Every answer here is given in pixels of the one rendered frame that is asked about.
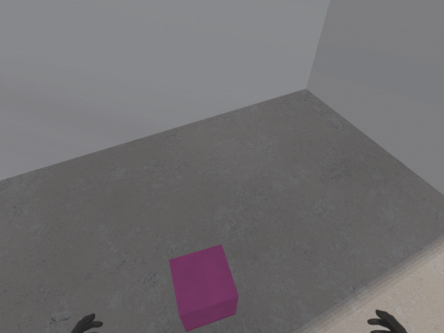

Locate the carton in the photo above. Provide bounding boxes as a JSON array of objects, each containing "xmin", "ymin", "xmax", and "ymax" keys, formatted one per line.
[{"xmin": 169, "ymin": 244, "xmax": 239, "ymax": 332}]

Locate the robot left hand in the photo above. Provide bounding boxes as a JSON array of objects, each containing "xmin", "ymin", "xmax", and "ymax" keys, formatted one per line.
[{"xmin": 71, "ymin": 314, "xmax": 103, "ymax": 333}]

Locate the robot right hand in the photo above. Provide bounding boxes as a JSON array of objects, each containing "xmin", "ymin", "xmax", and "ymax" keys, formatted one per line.
[{"xmin": 367, "ymin": 309, "xmax": 407, "ymax": 333}]

